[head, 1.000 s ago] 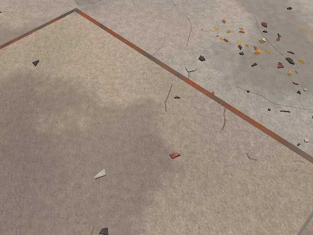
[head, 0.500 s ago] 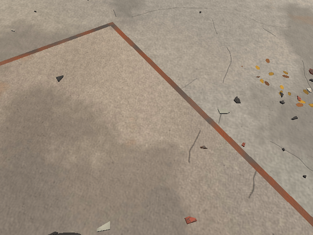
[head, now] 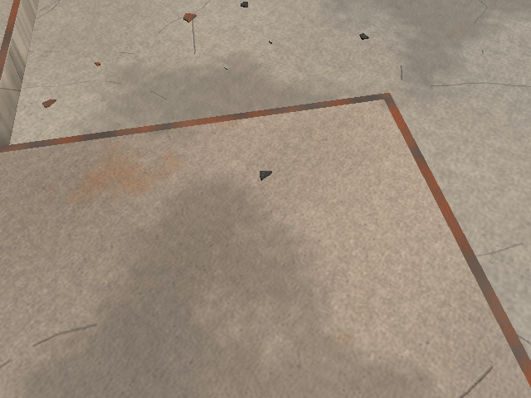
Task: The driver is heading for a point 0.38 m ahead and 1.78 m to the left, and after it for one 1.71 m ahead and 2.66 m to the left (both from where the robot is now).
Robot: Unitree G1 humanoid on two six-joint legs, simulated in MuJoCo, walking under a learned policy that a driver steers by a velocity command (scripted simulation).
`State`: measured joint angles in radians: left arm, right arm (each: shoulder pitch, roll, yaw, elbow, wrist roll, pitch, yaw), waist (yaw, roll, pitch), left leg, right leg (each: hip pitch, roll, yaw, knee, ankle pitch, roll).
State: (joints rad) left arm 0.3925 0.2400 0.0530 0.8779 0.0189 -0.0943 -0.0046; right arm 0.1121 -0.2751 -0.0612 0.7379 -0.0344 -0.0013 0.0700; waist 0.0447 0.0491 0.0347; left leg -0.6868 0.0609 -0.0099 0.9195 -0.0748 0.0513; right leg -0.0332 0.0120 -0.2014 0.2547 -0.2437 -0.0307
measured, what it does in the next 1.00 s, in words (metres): walks ahead, turning left: left foot, then right foot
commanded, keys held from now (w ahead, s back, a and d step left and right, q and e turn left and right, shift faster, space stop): w+q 0.56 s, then w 0.44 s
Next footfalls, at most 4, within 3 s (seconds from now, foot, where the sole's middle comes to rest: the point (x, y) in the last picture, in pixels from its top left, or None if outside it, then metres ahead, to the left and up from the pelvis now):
0.18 left None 0.25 0.11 -0.78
0.72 right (277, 344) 0.61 0.05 -0.78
1.24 left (175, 289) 0.76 0.34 -0.78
1.80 right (169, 191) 1.12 0.42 -0.78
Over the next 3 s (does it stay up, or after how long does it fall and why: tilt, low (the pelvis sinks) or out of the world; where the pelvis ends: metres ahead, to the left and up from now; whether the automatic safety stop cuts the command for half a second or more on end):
stays up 1.18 0.92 0.00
